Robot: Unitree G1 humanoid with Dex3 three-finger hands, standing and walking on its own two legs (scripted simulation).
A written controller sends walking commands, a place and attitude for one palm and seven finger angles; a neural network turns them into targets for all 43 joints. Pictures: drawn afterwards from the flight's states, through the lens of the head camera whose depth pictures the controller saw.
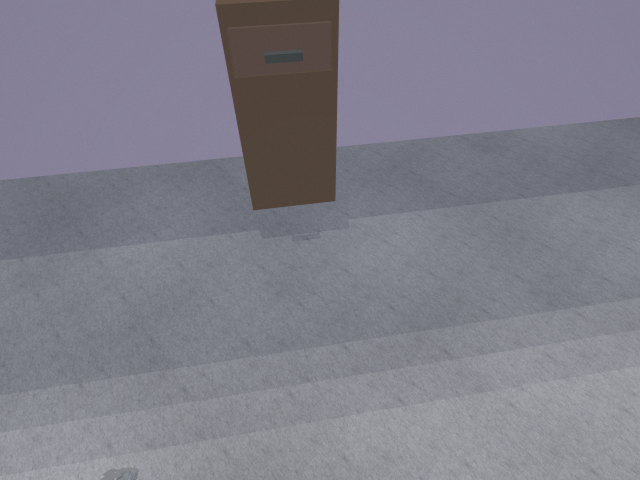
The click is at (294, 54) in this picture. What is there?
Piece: drawer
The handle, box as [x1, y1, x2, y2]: [264, 48, 302, 63]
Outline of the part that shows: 302,51 299,48 297,48 296,50 268,52 265,50 265,63 302,60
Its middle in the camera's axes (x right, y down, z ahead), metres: -0.13 -0.64 +1.34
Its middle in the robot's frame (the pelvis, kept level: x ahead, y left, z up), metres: +1.43 +0.20 -0.04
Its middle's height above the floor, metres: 0.73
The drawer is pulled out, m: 0.00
